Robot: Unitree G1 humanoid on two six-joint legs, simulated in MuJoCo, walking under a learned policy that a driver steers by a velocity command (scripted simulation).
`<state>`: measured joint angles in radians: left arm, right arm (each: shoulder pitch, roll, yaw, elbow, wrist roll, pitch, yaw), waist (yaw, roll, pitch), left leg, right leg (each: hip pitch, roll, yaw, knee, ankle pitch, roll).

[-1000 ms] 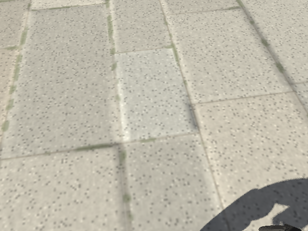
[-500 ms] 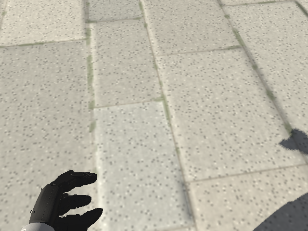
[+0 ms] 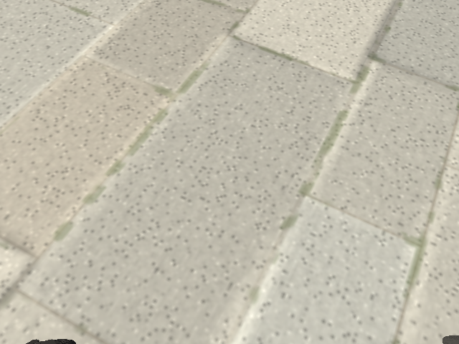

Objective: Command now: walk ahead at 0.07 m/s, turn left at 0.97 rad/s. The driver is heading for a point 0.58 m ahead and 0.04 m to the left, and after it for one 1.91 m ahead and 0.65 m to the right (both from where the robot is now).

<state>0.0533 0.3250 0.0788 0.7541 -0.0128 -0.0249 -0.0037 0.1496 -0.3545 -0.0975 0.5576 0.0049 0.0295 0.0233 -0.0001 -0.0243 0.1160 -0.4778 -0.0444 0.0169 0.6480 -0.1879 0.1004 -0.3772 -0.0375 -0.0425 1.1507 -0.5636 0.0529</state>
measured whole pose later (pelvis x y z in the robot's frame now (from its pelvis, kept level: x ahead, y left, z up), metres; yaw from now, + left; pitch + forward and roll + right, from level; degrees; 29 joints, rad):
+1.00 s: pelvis +0.21 -0.02 +0.01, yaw +21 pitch +3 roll +0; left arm 0.07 0.31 0.06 0.67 0.04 0.01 -0.09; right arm 0.54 -0.28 -0.05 0.84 -0.02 -0.07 0.01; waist -0.10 -0.02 -0.03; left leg 0.18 0.02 -0.04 0.12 -0.35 0.00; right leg -0.64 -0.07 -0.06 0.68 -0.12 -0.03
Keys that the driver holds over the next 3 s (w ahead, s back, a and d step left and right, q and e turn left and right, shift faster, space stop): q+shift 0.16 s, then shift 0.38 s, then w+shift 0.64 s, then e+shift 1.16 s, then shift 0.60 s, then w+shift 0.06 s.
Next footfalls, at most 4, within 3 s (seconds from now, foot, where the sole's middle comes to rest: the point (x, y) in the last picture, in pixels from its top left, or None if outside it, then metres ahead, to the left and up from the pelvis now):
0.32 right None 0.18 -0.15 -0.75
0.68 left None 0.03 0.05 -0.75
1.06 right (251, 325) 0.45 -0.07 -0.75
1.50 left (154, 222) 0.76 0.23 -0.75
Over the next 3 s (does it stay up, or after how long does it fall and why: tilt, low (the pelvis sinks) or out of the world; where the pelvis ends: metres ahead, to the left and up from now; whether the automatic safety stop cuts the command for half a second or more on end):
stays up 0.70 0.05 0.02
